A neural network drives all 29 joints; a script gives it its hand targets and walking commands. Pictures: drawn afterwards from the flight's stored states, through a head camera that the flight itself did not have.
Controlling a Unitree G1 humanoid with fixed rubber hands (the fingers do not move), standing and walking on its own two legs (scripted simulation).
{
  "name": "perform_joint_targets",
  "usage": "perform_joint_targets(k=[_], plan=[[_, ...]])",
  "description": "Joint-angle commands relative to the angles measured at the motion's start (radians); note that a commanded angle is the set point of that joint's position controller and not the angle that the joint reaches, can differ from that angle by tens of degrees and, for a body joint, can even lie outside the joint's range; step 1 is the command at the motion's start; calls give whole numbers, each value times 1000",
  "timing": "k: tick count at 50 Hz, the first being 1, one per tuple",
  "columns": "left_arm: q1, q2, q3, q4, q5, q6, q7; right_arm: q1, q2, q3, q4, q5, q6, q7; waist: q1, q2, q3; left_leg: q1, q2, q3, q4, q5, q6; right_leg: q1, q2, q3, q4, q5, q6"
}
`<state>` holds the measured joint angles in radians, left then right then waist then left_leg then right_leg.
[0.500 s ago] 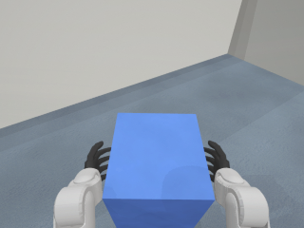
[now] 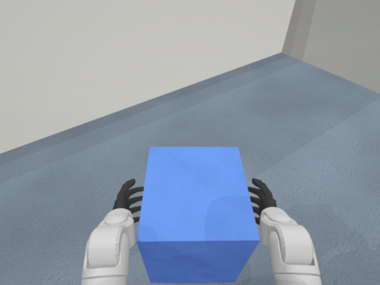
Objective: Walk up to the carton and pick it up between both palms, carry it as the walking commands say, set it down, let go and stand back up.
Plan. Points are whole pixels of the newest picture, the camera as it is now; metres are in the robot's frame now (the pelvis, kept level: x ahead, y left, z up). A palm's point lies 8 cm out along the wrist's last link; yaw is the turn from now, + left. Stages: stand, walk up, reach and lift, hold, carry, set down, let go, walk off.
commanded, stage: hold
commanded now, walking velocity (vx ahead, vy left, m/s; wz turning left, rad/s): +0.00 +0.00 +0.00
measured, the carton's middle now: (193, 216) +0.29 +0.01 -0.02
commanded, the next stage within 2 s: set down in 0.76 s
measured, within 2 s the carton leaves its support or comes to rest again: neither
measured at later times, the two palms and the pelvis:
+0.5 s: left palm (131, 212) +0.27 +0.14 +0.05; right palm (277, 224) +0.24 -0.15 +0.05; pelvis -0.01 +0.02 +0.01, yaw -2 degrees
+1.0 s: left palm (138, 210) +0.28 +0.13 +0.03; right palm (276, 218) +0.26 -0.16 +0.03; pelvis -0.02 +0.01 +0.01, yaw -3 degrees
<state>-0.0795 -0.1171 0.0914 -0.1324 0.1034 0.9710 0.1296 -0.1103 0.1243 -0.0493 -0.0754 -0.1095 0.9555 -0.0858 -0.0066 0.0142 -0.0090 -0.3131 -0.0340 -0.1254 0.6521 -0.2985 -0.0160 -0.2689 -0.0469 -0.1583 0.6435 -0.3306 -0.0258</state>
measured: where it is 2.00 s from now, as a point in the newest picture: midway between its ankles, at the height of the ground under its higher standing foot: outside the picture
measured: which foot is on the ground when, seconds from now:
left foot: down 0.00-1.00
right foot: down 0.00-1.00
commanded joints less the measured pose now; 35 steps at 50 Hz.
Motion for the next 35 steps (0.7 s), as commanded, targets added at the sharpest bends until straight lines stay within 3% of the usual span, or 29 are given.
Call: perform_joint_targets(k=[1,2,3,5,6,7,8,9,10,11,12,13,14,16,18,19,20,22,23,24,25,27,28,29,30,31,32,33,35], plan=[[-425,-506,-468,33,-167,-238,-160,-359,384,370,-134,140,-243,90,-42,-12,-190,154,-27,45,-178,190,43,129,88,202,-190,255,1],[-530,-560,-580,-61,-217,-279,-183,-417,439,380,-179,151,-277,90,-87,-7,-366,194,-44,56,-156,323,28,255,92,200,-182,443,8],[-592,-664,-633,-101,-237,-296,-207,-339,594,401,-146,162,-272,91,-89,71,-385,233,-44,56,-162,359,22,268,86,225,-187,525,9],[-597,-666,-668,-164,-259,-340,-243,-483,648,510,-291,217,-300,108,-65,-14,-549,218,-56,26,-155,421,36,412,74,232,-145,752,17],[-453,-670,-592,15,-209,-310,-231,-445,638,503,-219,205,-281,116,-43,-1,-487,202,-70,40,-190,371,41,405,55,240,-170,752,18],[-480,-666,-602,-41,-225,-318,-240,-416,680,551,-238,204,-277,121,-57,-53,-502,199,-65,17,-186,362,50,415,62,237,-162,766,32],[-472,-643,-587,-21,-210,-321,-245,-420,681,561,-229,222,-274,119,-20,-45,-478,185,-70,32,-197,378,52,406,49,251,-183,794,28],[-451,-669,-571,36,-192,-317,-250,-388,692,548,-171,205,-264,136,-54,-25,-445,214,-65,29,-215,380,59,375,56,241,-204,745,37],[-407,-643,-512,107,-131,-290,-247,-348,704,534,-88,188,-242,147,-13,-6,-316,193,-73,37,-231,312,51,330,41,252,-232,683,35],[-406,-641,-505,169,-139,-283,-249,-298,682,481,-18,127,-225,142,-78,-81,-289,224,-57,16,-238,330,61,315,56,231,-250,674,36],[-347,-650,-470,236,-114,-268,-256,-308,685,494,-43,142,-220,150,-36,-24,-230,212,-60,34,-249,285,59,298,56,233,-271,560,35],[-384,-640,-478,192,-124,-282,-264,-336,678,508,-57,152,-231,157,-44,-13,-239,184,-63,42,-256,267,63,313,62,234,-272,513,44],[-464,-663,-488,159,-139,-289,-267,-380,709,508,-44,157,-225,158,-45,-81,-218,212,-50,39,-251,274,70,264,58,233,-270,491,45],[-474,-657,-470,194,-107,-267,-265,-346,706,449,36,137,-212,164,-35,24,-117,207,-47,44,-270,206,65,217,65,232,-284,346,28],[-516,-677,-480,177,-130,-284,-274,-466,699,457,-25,152,-229,175,-47,-31,-191,219,-29,47,-264,203,72,204,85,217,-278,300,35],[-568,-683,-511,106,-138,-278,-287,-521,709,465,-84,176,-232,173,-43,35,-155,190,-45,65,-252,135,65,201,84,228,-280,229,27],[-601,-729,-508,187,-137,-278,-291,-515,750,446,2,160,-223,173,-60,2,-160,246,-43,59,-246,113,74,139,74,233,-288,180,17],[-666,-704,-556,52,-165,-293,-281,-517,729,451,-33,182,-246,183,-60,76,-220,161,-40,62,-250,91,61,253,90,224,-245,222,4],[-655,-718,-553,91,-172,-291,-289,-469,751,417,29,138,-227,179,-107,-26,-225,207,-32,46,-249,89,67,211,94,217,-252,195,10],[-616,-750,-528,118,-171,-291,-292,-486,738,448,0,154,-237,186,-79,8,-234,256,-26,52,-238,177,64,186,97,212,-245,265,13],[-637,-754,-542,123,-162,-281,-303,-551,750,444,-23,169,-239,186,-58,58,-207,162,-47,55,-243,94,57,249,85,231,-241,223,2],[-633,-744,-508,163,-146,-266,-297,-507,733,381,52,128,-212,184,-93,19,-172,212,-33,48,-254,82,65,187,84,217,-258,177,-4],[-621,-748,-496,106,-161,-294,-296,-509,766,459,11,158,-223,191,-57,-30,-230,228,-20,36,-243,151,75,196,92,218,-244,232,7],[-671,-797,-527,120,-172,-290,-304,-612,766,471,-39,176,-247,200,-49,8,-265,220,-26,35,-240,138,61,206,100,211,-225,236,-8],[-695,-779,-537,119,-167,-279,-300,-554,762,416,61,152,-230,204,-83,34,-212,212,-34,51,-246,88,57,179,94,210,-246,180,-9],[-644,-781,-514,126,-165,-287,-301,-581,767,434,-13,154,-237,197,-76,-32,-252,214,-33,41,-243,131,72,216,90,219,-242,228,9],[-618,-778,-475,179,-124,-264,-298,-555,772,455,35,163,-227,205,-8,51,-158,190,-40,60,-254,82,62,181,87,216,-249,176,-7],[-697,-756,-510,156,-143,-274,-297,-565,763,389,93,138,-227,205,-75,44,-199,184,-30,44,-260,70,59,212,93,214,-245,188,-11],[-637,-801,-516,187,-144,-266,-308,-482,806,407,137,133,-218,215,-56,13,-167,212,-30,49,-270,85,60,196,100,203,-259,181,-7]])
